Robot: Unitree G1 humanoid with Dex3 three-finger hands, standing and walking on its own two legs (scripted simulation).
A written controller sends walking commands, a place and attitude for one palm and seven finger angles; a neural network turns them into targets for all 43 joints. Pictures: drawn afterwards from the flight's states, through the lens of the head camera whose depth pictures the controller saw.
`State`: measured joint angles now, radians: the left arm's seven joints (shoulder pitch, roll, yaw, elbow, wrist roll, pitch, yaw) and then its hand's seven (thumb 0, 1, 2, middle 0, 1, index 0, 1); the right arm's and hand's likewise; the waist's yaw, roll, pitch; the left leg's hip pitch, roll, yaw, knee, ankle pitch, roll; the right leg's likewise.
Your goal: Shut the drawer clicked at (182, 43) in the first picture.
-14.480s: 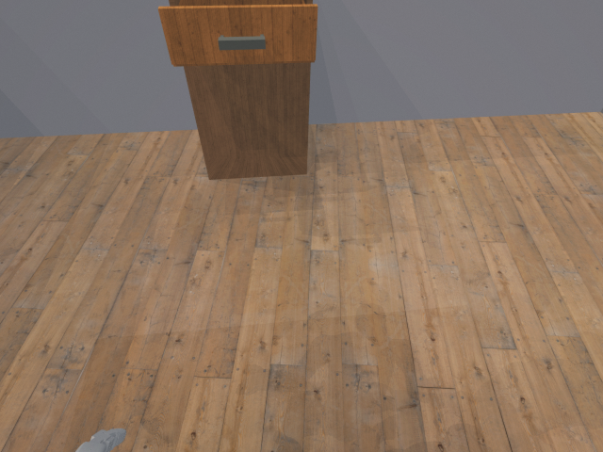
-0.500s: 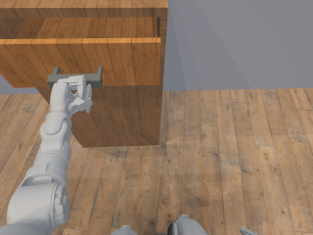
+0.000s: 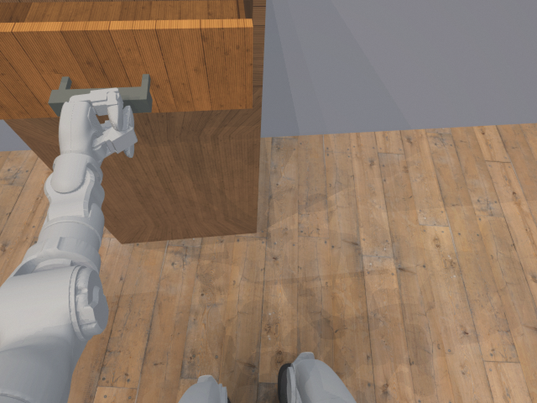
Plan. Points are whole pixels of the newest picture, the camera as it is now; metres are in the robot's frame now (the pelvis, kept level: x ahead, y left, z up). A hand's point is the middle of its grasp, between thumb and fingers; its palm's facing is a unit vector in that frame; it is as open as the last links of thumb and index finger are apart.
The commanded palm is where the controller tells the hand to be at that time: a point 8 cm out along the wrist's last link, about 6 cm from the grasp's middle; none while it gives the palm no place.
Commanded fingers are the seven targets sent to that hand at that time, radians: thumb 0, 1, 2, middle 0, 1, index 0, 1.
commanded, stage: push the drawer shut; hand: left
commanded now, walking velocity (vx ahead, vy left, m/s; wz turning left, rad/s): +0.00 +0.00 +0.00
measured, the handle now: (104, 91) +0.58 +0.21 +0.08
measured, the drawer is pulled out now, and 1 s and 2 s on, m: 0.06 0.00 0.00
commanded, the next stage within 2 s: pull the fist back off the drawer in 0.68 s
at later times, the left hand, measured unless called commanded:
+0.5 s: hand (127, 99) +0.56 +0.17 +0.08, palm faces +0.00 -1.00 -0.04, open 3.0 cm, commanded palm +0.56 +0.22 +0.08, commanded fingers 0.00 0.90 0.90 -1.40 -1.60 -1.40 -1.60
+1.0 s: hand (123, 96) +0.57 +0.18 +0.08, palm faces +0.00 -1.00 -0.04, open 3.3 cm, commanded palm +0.57 +0.21 +0.08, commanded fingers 0.00 0.90 0.90 -1.40 -1.60 -1.40 -1.60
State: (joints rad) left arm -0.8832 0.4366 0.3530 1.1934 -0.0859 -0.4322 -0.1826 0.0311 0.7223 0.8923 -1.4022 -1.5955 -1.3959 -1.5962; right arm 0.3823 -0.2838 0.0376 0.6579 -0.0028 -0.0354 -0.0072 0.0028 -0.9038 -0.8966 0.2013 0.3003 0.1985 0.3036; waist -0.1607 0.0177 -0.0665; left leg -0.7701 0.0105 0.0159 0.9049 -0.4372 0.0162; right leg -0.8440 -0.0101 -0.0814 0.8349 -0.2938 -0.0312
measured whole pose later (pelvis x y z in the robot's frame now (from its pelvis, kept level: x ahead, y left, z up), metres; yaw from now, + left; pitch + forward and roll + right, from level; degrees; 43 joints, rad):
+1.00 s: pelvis -0.01 +0.02 -0.02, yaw +0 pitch +24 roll -4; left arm -1.21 0.62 0.34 1.41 0.00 -0.35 -0.16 0.01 0.54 0.90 -1.40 -1.60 -1.42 -1.60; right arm 0.46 -0.29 0.08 0.64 -0.05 -0.01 0.01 0.00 -0.90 -0.90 0.20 0.30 0.20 0.30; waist -0.26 0.03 -0.07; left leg -0.97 0.01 -0.02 1.00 -0.45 0.03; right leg -1.00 -0.01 -0.12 0.86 -0.28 -0.02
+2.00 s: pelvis +0.05 +0.01 +0.03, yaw -1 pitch +10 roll -2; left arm -0.29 0.29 0.27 0.47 -0.22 -0.22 -0.21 0.01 0.90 0.90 -1.40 -1.60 -1.40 -1.60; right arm 0.31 -0.26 0.02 0.55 0.04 0.01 0.00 0.00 -0.91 -0.90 0.20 0.30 0.20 0.30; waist -0.04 0.05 -0.11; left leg -0.43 0.01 0.02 0.69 -0.44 0.02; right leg -0.51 0.01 -0.06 0.64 -0.30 -0.01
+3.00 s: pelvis +0.03 +0.00 +0.05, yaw +1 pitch -5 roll -1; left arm 0.49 0.31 0.28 -0.43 -0.05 -0.10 0.11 0.01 0.89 0.90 -1.41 -1.59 -1.40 -1.60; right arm 0.21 -0.24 0.02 0.63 0.00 -0.12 -0.08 0.01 -0.90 -0.90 0.20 0.30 0.20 0.30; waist 0.08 0.08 0.04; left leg -0.04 0.00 0.01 0.43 -0.30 0.02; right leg -0.12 0.01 -0.08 0.39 -0.18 -0.02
